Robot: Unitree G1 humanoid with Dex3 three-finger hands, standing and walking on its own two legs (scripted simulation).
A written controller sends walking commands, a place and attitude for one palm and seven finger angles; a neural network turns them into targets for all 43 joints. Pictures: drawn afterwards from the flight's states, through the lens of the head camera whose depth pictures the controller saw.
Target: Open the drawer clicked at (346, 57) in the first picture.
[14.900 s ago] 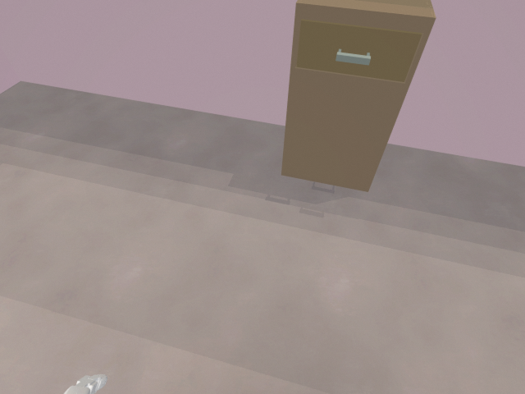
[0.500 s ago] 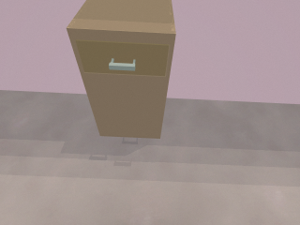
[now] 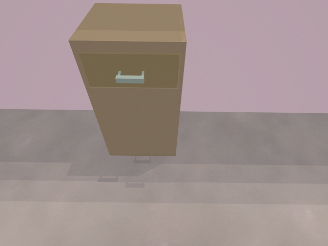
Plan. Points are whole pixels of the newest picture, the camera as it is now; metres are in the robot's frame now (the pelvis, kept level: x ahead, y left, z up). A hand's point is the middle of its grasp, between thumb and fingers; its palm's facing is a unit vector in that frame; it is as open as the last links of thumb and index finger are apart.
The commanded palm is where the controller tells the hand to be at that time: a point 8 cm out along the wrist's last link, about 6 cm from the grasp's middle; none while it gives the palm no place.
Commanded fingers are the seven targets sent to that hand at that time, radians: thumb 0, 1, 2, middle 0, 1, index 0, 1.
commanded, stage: look again from close up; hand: left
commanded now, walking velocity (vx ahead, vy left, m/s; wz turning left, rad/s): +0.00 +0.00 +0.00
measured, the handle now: (130, 76) +0.80 +0.20 -0.05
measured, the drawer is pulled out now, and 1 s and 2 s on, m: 0.00 0.00 0.00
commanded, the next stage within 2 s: shuffle to correct the standing spot in 0.44 s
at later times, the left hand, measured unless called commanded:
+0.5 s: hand out of the picture -0.03 +0.14 -0.18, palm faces +0.06 -0.99 -0.15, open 7.4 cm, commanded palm none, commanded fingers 0.00 0.90 0.90 -0.20 -0.30 -0.20 -0.30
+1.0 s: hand out of the picture +0.04 +0.19 -0.18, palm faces +0.07 -0.99 -0.11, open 7.4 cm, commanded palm none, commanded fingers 0.00 0.90 0.90 -0.20 -0.30 -0.20 -0.30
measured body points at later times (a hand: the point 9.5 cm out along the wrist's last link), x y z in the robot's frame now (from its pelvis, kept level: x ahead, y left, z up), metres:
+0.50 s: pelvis -0.01 -0.01 +0.00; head +0.00 -0.01 +0.45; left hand -0.03 +0.20 -0.16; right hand -0.02 -0.21 -0.16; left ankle -0.01 +0.12 -0.74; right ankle -0.02 -0.09 -0.74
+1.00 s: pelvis +0.07 +0.03 +0.00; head +0.09 +0.05 +0.45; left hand +0.04 +0.24 -0.17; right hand +0.02 -0.18 -0.15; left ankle +0.02 +0.11 -0.74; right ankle +0.04 -0.09 -0.65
